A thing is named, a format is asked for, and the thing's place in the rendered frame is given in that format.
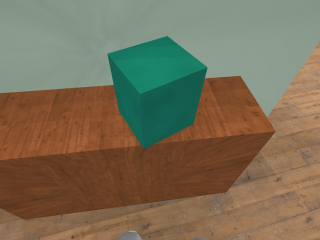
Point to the carton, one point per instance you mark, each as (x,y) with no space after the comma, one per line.
(158,85)

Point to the pedestal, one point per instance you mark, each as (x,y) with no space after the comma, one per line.
(70,150)

